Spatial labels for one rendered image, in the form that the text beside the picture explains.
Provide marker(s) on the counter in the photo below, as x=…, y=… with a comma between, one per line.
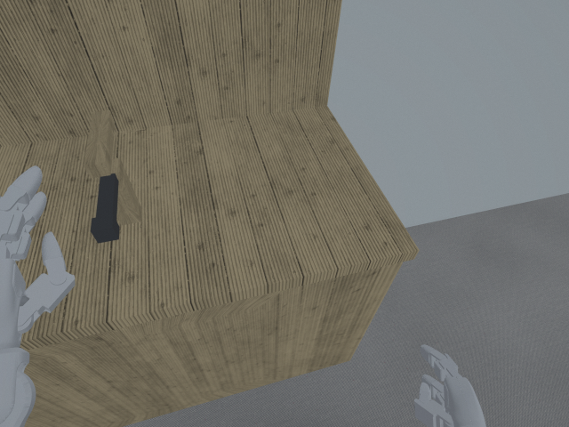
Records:
x=254, y=244

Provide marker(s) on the left robot forearm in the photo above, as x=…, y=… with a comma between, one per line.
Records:
x=17, y=391

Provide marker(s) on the tap lever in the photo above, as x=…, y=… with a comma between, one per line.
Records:
x=105, y=227

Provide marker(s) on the left robot hand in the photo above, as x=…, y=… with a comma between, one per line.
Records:
x=20, y=209

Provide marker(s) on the right robot hand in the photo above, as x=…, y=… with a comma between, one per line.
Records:
x=456, y=402

